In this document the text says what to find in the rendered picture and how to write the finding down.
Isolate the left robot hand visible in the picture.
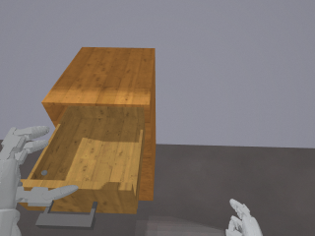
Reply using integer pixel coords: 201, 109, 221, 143
0, 126, 79, 209

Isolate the robot left forearm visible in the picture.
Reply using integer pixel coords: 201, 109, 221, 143
0, 208, 22, 236

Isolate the right robot hand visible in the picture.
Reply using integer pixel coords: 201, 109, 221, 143
225, 199, 263, 236

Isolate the handle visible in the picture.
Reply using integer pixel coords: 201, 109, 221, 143
35, 201, 98, 230

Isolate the drawer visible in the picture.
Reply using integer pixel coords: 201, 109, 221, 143
19, 105, 146, 214

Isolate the cabinet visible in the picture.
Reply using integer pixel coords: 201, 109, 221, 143
41, 47, 157, 201

